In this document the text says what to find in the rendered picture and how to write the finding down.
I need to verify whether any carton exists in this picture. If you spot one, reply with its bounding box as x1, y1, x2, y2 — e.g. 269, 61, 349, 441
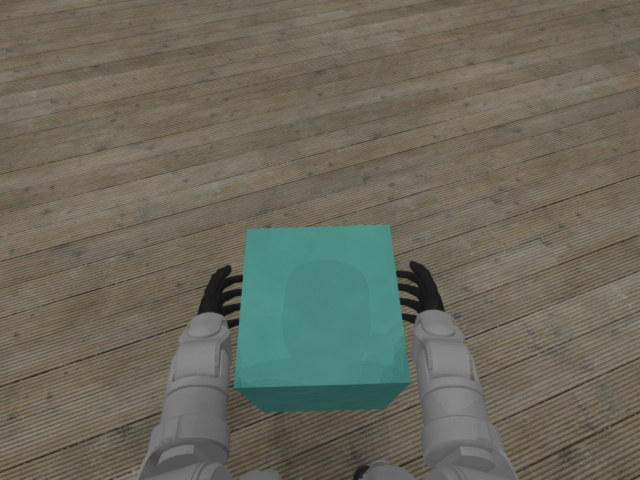
234, 225, 411, 412

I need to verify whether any robot right forearm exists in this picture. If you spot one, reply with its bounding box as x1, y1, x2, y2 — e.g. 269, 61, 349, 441
411, 310, 520, 480

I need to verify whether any robot left forearm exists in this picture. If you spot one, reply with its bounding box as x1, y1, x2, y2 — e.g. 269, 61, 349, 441
135, 312, 233, 480

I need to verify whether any left robot hand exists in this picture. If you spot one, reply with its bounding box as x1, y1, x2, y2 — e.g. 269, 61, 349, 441
197, 265, 243, 329

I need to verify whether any right robot hand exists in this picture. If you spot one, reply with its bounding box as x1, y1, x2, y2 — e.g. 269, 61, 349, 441
396, 261, 445, 324

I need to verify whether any robot right shin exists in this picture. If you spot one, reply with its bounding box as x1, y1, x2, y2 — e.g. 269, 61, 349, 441
365, 461, 391, 474

